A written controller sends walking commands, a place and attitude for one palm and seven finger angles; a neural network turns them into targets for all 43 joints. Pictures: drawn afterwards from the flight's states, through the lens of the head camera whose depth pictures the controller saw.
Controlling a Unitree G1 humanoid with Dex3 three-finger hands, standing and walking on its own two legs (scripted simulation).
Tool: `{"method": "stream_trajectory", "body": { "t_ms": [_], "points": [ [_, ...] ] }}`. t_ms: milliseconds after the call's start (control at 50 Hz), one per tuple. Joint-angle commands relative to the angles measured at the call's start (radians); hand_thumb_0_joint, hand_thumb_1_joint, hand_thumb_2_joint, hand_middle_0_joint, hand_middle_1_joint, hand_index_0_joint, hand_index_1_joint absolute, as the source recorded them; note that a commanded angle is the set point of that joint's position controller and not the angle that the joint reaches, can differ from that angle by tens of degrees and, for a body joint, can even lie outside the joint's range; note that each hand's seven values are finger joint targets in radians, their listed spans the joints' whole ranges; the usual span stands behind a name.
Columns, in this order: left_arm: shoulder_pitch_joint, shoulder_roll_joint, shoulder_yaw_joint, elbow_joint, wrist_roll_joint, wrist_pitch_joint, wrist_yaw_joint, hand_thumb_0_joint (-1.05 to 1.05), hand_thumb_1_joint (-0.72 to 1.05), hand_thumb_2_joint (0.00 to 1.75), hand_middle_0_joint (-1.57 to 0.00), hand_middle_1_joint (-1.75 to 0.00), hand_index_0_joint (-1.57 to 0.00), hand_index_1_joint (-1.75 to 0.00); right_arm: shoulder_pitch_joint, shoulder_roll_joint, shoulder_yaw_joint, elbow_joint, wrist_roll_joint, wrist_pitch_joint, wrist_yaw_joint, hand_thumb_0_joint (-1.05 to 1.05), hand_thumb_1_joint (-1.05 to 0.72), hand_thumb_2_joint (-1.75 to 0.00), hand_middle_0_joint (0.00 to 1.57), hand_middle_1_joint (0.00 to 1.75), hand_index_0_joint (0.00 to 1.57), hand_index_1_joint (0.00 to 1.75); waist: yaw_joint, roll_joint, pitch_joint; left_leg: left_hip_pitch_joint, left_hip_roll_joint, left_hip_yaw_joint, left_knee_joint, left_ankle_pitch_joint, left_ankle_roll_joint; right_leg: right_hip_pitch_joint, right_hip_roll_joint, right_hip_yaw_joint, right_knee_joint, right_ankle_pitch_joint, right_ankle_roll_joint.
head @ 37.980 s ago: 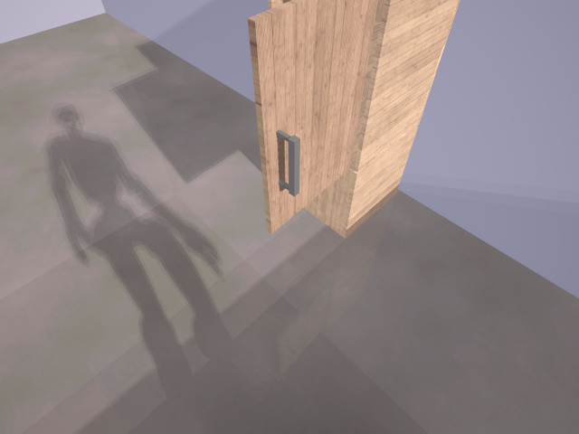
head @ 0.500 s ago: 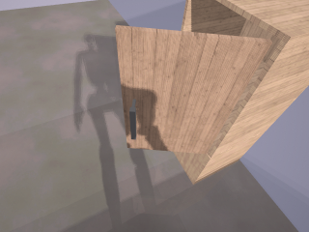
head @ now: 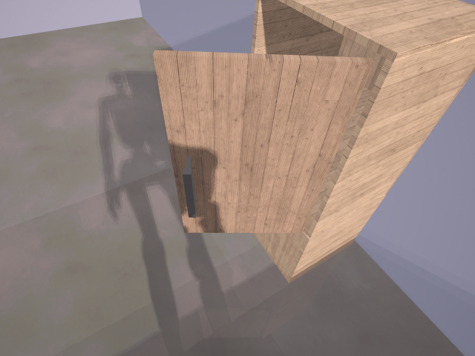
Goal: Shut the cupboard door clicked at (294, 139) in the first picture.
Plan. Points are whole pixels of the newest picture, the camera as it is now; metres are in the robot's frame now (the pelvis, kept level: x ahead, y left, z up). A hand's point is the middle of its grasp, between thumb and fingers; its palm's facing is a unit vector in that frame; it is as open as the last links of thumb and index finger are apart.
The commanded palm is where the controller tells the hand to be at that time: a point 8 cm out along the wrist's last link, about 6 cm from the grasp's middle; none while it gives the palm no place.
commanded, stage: look again from close up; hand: left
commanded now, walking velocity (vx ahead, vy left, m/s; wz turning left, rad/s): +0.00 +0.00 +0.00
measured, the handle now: (190, 188) +0.51 +0.14 -0.09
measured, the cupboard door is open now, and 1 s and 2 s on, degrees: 60 60 60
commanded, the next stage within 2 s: shuffle to correct the standing spot in 0.56 s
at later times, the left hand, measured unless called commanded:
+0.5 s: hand out of the picture +0.01 +0.19 -0.18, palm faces +0.01 -0.97 -0.22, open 7.4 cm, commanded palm none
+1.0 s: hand out of the picture +0.02 +0.16 -0.19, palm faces +0.01 -0.98 -0.19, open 7.4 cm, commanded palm none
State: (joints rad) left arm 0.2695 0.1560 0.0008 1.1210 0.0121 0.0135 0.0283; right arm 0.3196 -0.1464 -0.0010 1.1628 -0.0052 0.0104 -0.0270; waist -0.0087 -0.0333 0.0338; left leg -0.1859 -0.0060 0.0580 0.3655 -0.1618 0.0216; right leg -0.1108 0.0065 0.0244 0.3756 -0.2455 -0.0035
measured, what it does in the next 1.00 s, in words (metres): stands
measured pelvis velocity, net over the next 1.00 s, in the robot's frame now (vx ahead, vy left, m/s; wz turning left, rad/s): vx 0.04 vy -0.02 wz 0.01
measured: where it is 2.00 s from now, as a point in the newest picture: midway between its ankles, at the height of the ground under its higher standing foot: outside the picture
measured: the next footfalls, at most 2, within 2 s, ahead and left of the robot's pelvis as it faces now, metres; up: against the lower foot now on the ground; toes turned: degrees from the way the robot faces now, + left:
left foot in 1.26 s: +0.14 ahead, +0.05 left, +0.00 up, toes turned +7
right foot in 1.68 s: +0.15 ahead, -0.22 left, +0.00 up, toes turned +2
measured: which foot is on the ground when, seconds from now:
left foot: down 0.00-1.00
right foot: down 0.00-1.00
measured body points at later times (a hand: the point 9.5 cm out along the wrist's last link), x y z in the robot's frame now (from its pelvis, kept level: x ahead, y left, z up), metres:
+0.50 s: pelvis +0.01 +0.02 -0.01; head +0.01 +0.01 +0.44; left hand +0.01 +0.25 -0.16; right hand +0.03 -0.21 -0.17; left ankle +0.02 +0.10 -0.75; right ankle -0.03 -0.12 -0.75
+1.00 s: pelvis +0.04 -0.02 -0.01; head +0.07 -0.01 +0.44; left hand +0.02 +0.22 -0.17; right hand +0.06 -0.24 -0.17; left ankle +0.02 +0.10 -0.75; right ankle -0.03 -0.12 -0.75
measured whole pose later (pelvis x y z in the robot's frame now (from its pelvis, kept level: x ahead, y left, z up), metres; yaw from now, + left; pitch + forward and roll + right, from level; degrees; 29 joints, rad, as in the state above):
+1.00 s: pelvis +0.04 -0.02 -0.01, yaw +0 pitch +2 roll +1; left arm 0.32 0.18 0.01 1.08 0.03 0.01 0.01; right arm 0.25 -0.16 -0.01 1.08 -0.02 -0.01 -0.03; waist 0.01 -0.02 0.01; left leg -0.27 0.01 0.04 0.55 -0.31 0.01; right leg -0.18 0.02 0.01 0.55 -0.39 -0.03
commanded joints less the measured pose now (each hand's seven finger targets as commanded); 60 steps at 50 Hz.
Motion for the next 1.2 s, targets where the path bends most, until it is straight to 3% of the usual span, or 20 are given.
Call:
{"method": "stream_trajectory", "body": {
  "t_ms": [0, 20, 40, 60, 80, 120, 180, 300, 360, 640, 700, 820, 900, 960, 1000, 1020, 1060, 1080, 1140, 1180],
  "points": [
    [0.074, 0.077, 0.017, -0.016, -0.003, -0.02, 0.01, 0.0, 0.9, 0.9, -0.2, -0.3, -0.2, -0.3, 0.044, -0.092, -0.015, -0.033, -0.001, -0.022, -0.009, 0.0, -0.9, -0.9, 0.2, 0.3, 0.2, 0.3, 0.011, 0.003, 0.041, 0.013, 0.098, -0.108, -0.078, -0.031, -0.007, -0.071, -0.091, 0.074, -0.092, 0.027, -0.028],
    [0.074, 0.074, 0.015, -0.016, -0.005, -0.02, 0.01, 0.0, 0.9, 0.9, -0.2, -0.3, -0.2, -0.3, 0.045, -0.094, -0.014, -0.03, -0.002, -0.024, -0.009, 0.0, -0.9, -0.9, 0.2, 0.3, 0.2, 0.3, 0.009, 0.008, 0.038, 0.019, 0.098, -0.109, -0.075, -0.005, -0.007, -0.073, -0.092, 0.078, -0.086, 0.044, -0.029],
    [0.132, 0.097, -0.002, -0.008, 0.019, -0.063, 0.048, 0.0, 0.9, 0.9, -0.2, -0.3, -0.2, -0.3, -0.068, -0.116, -0.004, -0.106, -0.002, -0.053, 0.006, 0.0, -0.9, -0.9, 0.2, 0.3, 0.2, 0.3, 0.041, 0.094, 0.065, -0.048, 0.103, -0.07, 0.165, 0.158, -0.027, -0.107, -0.152, 0.103, -0.046, 0.408, -0.024],
    [0.091, 0.15, 0.01, -0.052, 0.002, -0.068, 0.039, 0.0, 0.9, 0.9, -0.2, -0.3, -0.2, -0.3, 0.004, -0.067, -0.005, -0.126, -0.005, -0.04, 0.011, 0.0, -0.9, -0.9, 0.2, 0.3, 0.2, 0.3, -0.022, 0.104, -0.013, -0.019, 0.071, -0.087, 0.12, -0.07, -0.02, -0.111, -0.174, 0.129, -0.041, 0.155, -0.054],
    [0.05, 0.133, 0.007, -0.064, 0.001, -0.061, 0.03, 0.0, 0.9, 0.9, -0.2, -0.3, -0.2, -0.3, 0.028, -0.078, -0.009, -0.113, -0.009, -0.04, 0.01, 0.0, -0.9, -0.9, 0.2, 0.3, 0.2, 0.3, -0.025, 0.15, 0.012, -0.03, 0.077, -0.104, 0.078, -0.065, -0.009, -0.144, -0.134, 0.097, -0.008, -0.015, -0.064],
    [0.092, 0.11, 0.003, -0.059, 0.001, -0.063, 0.024, 0.0, 0.9, 0.9, -0.2, -0.3, -0.2, -0.3, 0.055, -0.085, -0.005, -0.122, -0.012, -0.05, 0.008, 0.0, -0.9, -0.9, 0.2, 0.3, 0.2, 0.3, -0.009, 0.147, -0.064, -0.026, 0.095, -0.122, 0.091, 0.05, 0.008, -0.088, -0.094, 0.064, 0.029, 0.041, -0.061],
    [0.089, 0.076, -0.004, -0.054, 0.001, -0.051, 0.02, 0.0, 0.9, 0.9, -0.2, -0.3, -0.2, -0.3, 0.049, -0.101, -0.01, -0.137, -0.009, -0.046, 0.005, 0.0, -0.9, -0.9, 0.2, 0.3, 0.2, 0.3, -0.007, 0.022, 0.002, -0.069, 0.096, -0.144, 0.054, -0.042, 0.021, -0.132, -0.076, 0.056, 0.038, -0.052, -0.052],
    [0.09, 0.085, -0.003, -0.066, 0.007, -0.045, 0.018, 0.0, 0.9, 0.9, -0.2, -0.3, -0.2, -0.3, 0.022, -0.117, -0.013, -0.138, -0.009, -0.046, 0.007, 0.0, -0.9, -0.9, 0.2, 0.3, 0.2, 0.3, 0.004, 0.005, 0.084, -0.1, 0.098, -0.153, -0.003, -0.095, 0.03, -0.176, -0.071, 0.055, 0.05, -0.058, -0.043],
    [0.086, 0.101, 0.001, -0.07, 0.004, -0.045, 0.018, 0.0, 0.9, 0.9, -0.2, -0.3, -0.2, -0.3, 0.011, -0.133, -0.015, -0.136, -0.009, -0.049, 0.006, 0.0, -0.9, -0.9, 0.2, 0.3, 0.2, 0.3, 0.005, -0.02, 0.053, -0.061, 0.099, -0.148, -0.002, -0.05, 0.032, -0.165, -0.074, 0.059, 0.052, -0.03, -0.038],
    [0.05, 0.168, 0.012, -0.073, 0.005, -0.045, 0.009, 0.0, 0.9, 0.9, -0.2, -0.3, -0.2, -0.3, -0.079, -0.176, -0.021, -0.123, -0.005, -0.056, 0.002, 0.0, -0.9, -0.9, 0.2, 0.3, 0.2, 0.3, 0.015, 0.027, -0.009, 0.016, 0.103, -0.111, 0.024, 0.095, 0.028, -0.118, -0.097, 0.075, 0.027, 0.113, -0.03],
    [0.081, 0.12, 0.001, -0.05, 0.007, -0.034, 0.007, 0.0, 0.9, 0.9, -0.2, -0.3, -0.2, -0.3, -0.063, -0.132, -0.011, -0.106, -0.009, -0.044, 0.004, 0.0, -0.9, -0.9, 0.2, 0.3, 0.2, 0.3, 0.013, 0.019, 0.0, 0.001, 0.108, -0.12, 0.02, -0.021, 0.03, -0.119, -0.086, 0.041, 0.03, -0.004, -0.023],
    [0.095, 0.115, 0.012, -0.064, 0.019, -0.017, -0.01, 0.0, 0.9, 0.9, -0.2, -0.3, -0.2, -0.3, -0.057, -0.187, -0.036, -0.116, -0.019, -0.03, 0.0, 0.0, -0.9, -0.9, 0.2, 0.3, 0.2, 0.3, 0.01, 0.098, 0.067, -0.045, 0.187, -0.229, -0.065, -0.248, 0.072, -0.203, -0.041, -0.023, 0.115, -0.129, -0.029],
    [0.121, 0.113, 0.022, -0.071, 0.019, -0.019, -0.017, 0.0, 0.9, 0.9, -0.2, -0.3, -0.2, -0.3, -0.041, -0.186, -0.047, -0.123, -0.018, -0.034, -0.012, 0.0, -0.9, -0.9, 0.2, 0.3, 0.2, 0.3, 0.014, 0.093, 0.031, -0.019, 0.211, -0.222, 0.009, -0.059, 0.093, -0.197, -0.038, -0.023, 0.125, -0.065, -0.034],
    [0.168, 0.122, 0.035, -0.068, 0.016, -0.022, -0.017, 0.0, 0.9, 0.9, -0.2, -0.3, -0.2, -0.3, -0.052, -0.171, -0.048, -0.132, -0.018, -0.039, -0.018, 0.0, -0.9, -0.9, 0.2, 0.3, 0.2, 0.3, 0.025, 0.04, -0.034, -0.044, 0.163, -0.116, 0.151, 0.069, 0.065, -0.107, -0.068, 0.036, 0.095, 0.075, -0.054],
    [0.222, 0.154, 0.048, -0.057, 0.019, -0.023, -0.011, 0.0, 0.9, 0.9, -0.2, -0.3, -0.2, -0.3, -0.072, -0.115, -0.04, -0.145, -0.015, -0.041, -0.02, 0.0, -0.9, -0.9, 0.2, 0.3, 0.2, 0.3, 0.044, -0.158, -0.037, -0.195, 0.07, 0.024, 0.327, -0.047, 0.021, 0.031, -0.154, 0.153, 0.025, 0.321, -0.091],
    [0.25, 0.163, 0.053, -0.05, 0.02, -0.022, -0.006, 0.0, 0.9, 0.9, -0.2, -0.3, -0.2, -0.3, -0.113, -0.096, -0.035, -0.162, -0.016, -0.04, -0.019, 0.0, -0.9, -0.9, 0.2, 0.3, 0.2, 0.3, 0.063, -0.232, -0.002, -0.329, 0.016, 0.06, 0.434, -0.287, 0.0, 0.102, -0.21, 0.219, 0.014, 0.546, -0.138],
    [0.291, 0.136, 0.051, -0.042, 0.029, -0.026, 0.005, 0.0, 0.9, 0.9, -0.2, -0.3, -0.2, -0.3, -0.17, -0.089, -0.039, -0.182, -0.014, -0.044, -0.022, 0.0, -0.9, -0.9, 0.2, 0.3, 0.2, 0.3, 0.084, -0.168, 0.009, -0.447, 0.028, 0.016, 0.618, -0.425, 0.002, 0.174, -0.257, 0.243, 0.041, 0.852, -0.237],
    [0.281, 0.131, 0.052, -0.046, 0.03, -0.024, 0.009, 0.0, 0.9, 0.9, -0.2, -0.3, -0.2, -0.3, -0.178, -0.087, -0.04, -0.184, -0.012, -0.043, -0.02, 0.0, -0.9, -0.9, 0.2, 0.3, 0.2, 0.3, 0.079, -0.127, 0.012, -0.457, 0.036, 0.018, 0.622, -0.423, 0.002, 0.186, -0.244, 0.209, 0.052, 0.874, -0.249],
    [0.233, 0.133, 0.053, -0.072, 0.033, -0.019, 0.017, 0.0, 0.9, 0.9, -0.2, -0.3, -0.2, -0.3, -0.174, -0.059, -0.034, -0.191, -0.008, -0.041, -0.017, 0.0, -0.9, -0.9, 0.2, 0.3, 0.2, 0.3, 0.047, -0.066, 0.008, -0.358, 0.038, 0.042, 0.458, -0.353, 0.003, 0.114, -0.198, 0.16, 0.079, 0.815, -0.223],
    [0.161, 0.132, 0.048, -0.093, 0.019, -0.011, 0.008, 0.0, 0.9, 0.9, -0.2, -0.3, -0.2, -0.3, -0.044, -0.058, -0.034, -0.148, -0.01, -0.04, -0.025, 0.0, -0.9, -0.9, 0.2, 0.3, 0.2, 0.3, -0.029, -0.061, -0.041, -0.08, 0.006, 0.083, 0.224, -0.112, 0.003, -0.029, -0.118, 0.077, 0.17, 0.746, -0.164]
  ]
}}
